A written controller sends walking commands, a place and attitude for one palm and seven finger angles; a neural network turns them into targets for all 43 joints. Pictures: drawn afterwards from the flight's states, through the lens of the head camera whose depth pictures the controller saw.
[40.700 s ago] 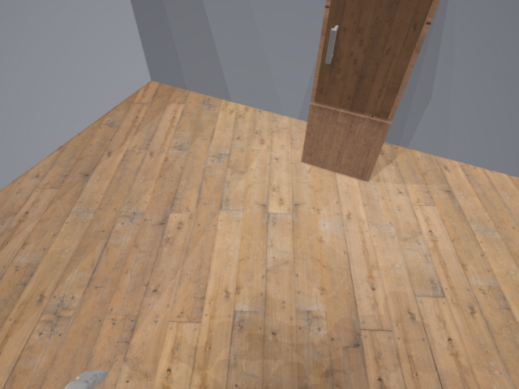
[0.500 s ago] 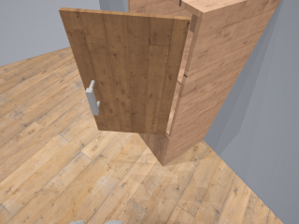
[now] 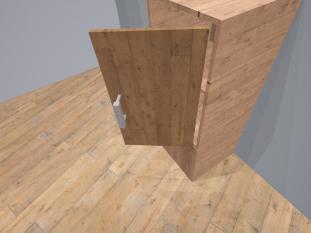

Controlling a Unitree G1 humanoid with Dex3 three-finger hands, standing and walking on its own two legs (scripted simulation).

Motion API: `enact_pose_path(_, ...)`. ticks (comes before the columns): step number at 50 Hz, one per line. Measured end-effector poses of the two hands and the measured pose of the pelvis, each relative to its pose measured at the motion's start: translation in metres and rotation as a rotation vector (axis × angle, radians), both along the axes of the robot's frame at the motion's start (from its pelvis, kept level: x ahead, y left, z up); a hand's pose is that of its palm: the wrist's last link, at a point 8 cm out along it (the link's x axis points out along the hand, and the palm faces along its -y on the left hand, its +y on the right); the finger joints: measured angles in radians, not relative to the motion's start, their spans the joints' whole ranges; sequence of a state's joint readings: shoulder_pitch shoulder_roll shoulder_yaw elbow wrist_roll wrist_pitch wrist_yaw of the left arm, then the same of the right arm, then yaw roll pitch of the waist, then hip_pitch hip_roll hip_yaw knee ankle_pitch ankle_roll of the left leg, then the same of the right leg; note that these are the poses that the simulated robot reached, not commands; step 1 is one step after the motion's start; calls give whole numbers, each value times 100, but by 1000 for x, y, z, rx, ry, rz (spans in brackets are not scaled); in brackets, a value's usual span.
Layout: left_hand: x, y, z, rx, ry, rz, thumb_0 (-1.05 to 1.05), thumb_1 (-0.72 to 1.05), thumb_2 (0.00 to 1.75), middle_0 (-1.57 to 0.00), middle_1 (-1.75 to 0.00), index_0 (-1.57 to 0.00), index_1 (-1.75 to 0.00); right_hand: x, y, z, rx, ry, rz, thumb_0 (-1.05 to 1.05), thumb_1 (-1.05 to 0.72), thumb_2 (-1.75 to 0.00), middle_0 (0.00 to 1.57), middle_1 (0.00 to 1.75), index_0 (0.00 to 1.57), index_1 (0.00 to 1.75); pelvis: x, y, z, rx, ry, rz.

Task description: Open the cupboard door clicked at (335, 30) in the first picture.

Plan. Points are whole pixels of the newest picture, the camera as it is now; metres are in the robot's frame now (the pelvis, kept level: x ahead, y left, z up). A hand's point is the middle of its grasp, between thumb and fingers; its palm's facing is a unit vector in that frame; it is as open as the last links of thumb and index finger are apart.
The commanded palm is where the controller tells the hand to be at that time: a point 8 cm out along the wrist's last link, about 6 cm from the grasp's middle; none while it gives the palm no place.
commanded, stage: look again from close up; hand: left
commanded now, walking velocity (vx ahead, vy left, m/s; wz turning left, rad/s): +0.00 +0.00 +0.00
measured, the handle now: (120, 111) +0.56 +0.19 -0.06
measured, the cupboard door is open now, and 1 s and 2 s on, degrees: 52 52 52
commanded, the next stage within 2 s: raise the hand with hooked fingers in 0.54 s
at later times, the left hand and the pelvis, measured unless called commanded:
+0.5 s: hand out of the picture +0.08 +0.15 -0.16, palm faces -0.01 -0.97 -0.23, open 7.3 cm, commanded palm none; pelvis +0.04 -0.03 +0.01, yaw +0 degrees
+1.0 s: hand (113, 203) +0.21 +0.14 -0.05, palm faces -0.01 -1.00 -0.02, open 8.3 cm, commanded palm +0.17 +0.21 -0.06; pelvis +0.03 -0.05 -0.06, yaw +3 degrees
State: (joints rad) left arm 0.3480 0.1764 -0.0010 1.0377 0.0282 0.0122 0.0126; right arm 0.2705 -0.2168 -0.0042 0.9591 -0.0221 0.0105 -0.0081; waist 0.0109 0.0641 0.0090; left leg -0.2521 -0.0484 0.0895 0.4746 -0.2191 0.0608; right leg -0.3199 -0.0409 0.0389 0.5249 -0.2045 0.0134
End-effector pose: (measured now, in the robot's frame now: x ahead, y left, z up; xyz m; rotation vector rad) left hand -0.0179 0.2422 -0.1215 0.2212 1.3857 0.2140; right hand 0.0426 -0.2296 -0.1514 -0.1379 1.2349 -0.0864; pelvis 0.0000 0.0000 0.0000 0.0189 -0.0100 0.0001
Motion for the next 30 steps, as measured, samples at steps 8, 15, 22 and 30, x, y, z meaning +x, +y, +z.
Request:
enact_pose_path(8,27,-28,-6,-55,-12,-32,0,91,89,-20,-30,-20,-30,-22,-7,0,0,90,-34,1,-91,-89,19,30,20,30,11,-9,3,5,12,-6)
enact_pose_path(15,56,-37,-7,-52,-33,-51,1,93,89,-20,-30,-20,-30,-28,-13,3,-1,143,-54,1,-91,-89,19,30,20,30,24,-21,4,3,16,-9)
enact_pose_path(22,81,-43,-7,-47,-67,-57,1,92,89,-20,-30,-20,-30,-18,-20,3,-3,152,-58,1,-91,-89,19,30,20,30,36,-30,5,0,13,-7)
enact_pose_path(30,95,-51,-7,-48,-82,-52,0,92,89,-20,-30,-20,-30,4,-28,5,-8,131,-49,1,-91,-89,19,30,20,30,46,-39,6,-2,12,-2)
